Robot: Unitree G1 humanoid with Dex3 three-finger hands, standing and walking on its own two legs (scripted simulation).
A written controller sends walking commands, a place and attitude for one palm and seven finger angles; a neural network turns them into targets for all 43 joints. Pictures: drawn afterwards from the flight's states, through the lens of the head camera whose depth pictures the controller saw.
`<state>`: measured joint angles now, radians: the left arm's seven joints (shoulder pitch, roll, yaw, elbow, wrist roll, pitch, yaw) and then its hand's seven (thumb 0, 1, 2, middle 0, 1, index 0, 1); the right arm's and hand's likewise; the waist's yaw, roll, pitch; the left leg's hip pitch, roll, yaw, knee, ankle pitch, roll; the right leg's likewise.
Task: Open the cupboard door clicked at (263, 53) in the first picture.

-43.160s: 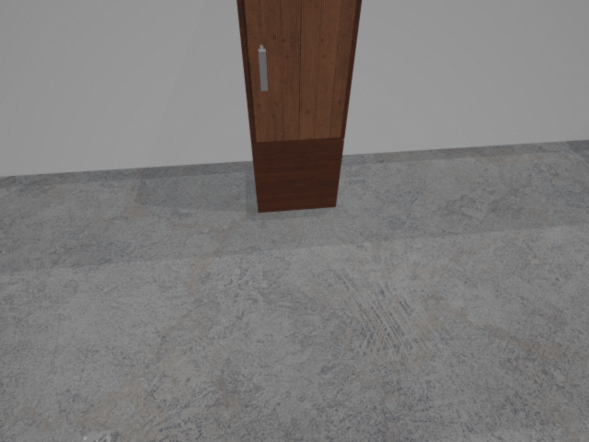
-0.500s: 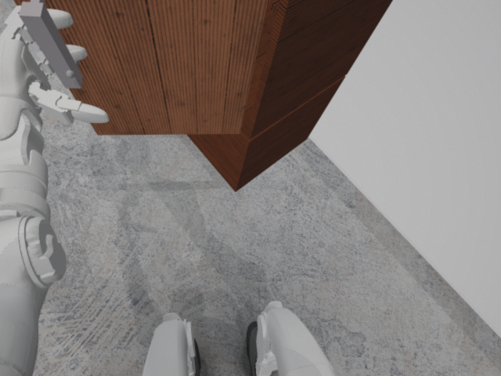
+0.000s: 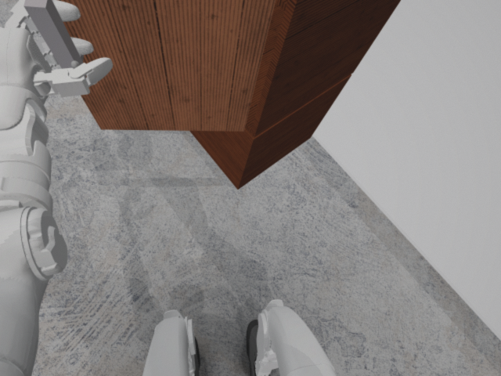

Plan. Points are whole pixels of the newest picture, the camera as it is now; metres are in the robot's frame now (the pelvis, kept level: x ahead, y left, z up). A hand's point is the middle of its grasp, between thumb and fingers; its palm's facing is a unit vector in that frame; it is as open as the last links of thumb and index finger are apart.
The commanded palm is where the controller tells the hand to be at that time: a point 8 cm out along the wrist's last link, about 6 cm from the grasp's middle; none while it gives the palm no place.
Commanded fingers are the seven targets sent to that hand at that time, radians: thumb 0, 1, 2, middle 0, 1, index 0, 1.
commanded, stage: close the thumb around the handle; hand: left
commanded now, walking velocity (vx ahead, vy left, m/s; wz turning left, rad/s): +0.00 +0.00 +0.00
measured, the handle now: (62, 31) +0.61 +0.22 +0.06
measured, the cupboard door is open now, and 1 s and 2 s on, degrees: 55 80 100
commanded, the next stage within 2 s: pull the door open along its arc in 0.28 s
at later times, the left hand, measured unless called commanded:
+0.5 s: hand (74, 63) +0.55 +0.20 +0.06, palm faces -0.03 -1.00 -0.02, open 5.9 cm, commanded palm +0.52 +0.24 +0.06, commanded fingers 0.00 0.90 0.90 -0.40 -1.35 -0.40 -1.35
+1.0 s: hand (108, 143) +0.43 +0.15 +0.06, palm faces +0.16 -0.99 +0.06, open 6.3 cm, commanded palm +0.37 +0.21 +0.06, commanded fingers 0.00 0.90 0.90 -0.40 -1.35 -0.40 -1.35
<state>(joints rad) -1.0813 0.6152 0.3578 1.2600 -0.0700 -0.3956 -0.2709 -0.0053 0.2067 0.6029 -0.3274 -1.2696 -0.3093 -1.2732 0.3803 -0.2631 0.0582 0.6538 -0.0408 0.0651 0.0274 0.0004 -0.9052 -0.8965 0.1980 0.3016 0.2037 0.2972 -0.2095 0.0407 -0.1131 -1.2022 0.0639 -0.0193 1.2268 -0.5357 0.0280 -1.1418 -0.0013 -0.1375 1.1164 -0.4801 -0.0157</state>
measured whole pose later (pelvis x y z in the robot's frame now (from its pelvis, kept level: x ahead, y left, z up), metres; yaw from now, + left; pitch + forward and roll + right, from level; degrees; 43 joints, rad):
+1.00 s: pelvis +0.02 +0.00 +0.03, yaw -1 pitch +22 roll -2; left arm -0.34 0.15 0.25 0.56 -0.15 -0.41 0.03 0.00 0.67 0.74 -0.31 -1.32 -0.34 -1.27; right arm 0.29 -0.24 0.00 0.53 -0.01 0.06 0.07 0.00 -0.91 -0.90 0.20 0.30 0.20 0.30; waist -0.08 0.03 -0.17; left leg -0.93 0.06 0.07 1.07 -0.53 0.03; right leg -0.93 0.00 -0.05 1.02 -0.48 0.00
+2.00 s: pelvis +0.00 -0.04 +0.03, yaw +3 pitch +18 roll +1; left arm -0.23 -0.06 -0.03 0.55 0.05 -0.50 0.49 0.01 -0.06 0.49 -0.33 -1.25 -0.30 -1.24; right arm 0.21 -0.19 -0.02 0.63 -0.08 0.00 0.04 0.01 -0.91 -0.90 0.20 0.30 0.20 0.30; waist -0.02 0.03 -0.17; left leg -0.89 0.03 0.01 1.07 -0.49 -0.02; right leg -0.89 -0.02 -0.10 1.08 -0.50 -0.06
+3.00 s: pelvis +0.00 +0.00 +0.02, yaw +1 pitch +17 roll -1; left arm -0.06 0.07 -0.08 0.32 -0.08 -0.42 -0.01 -0.01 -0.50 0.30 -0.10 -0.35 -0.11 -0.35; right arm 0.26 -0.23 -0.01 0.50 0.00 0.00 0.05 0.01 -0.91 -0.90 0.20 0.30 0.20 0.30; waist -0.02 0.03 -0.16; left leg -0.89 0.02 0.05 1.12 -0.53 0.03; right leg -0.89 -0.04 -0.06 1.10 -0.50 -0.01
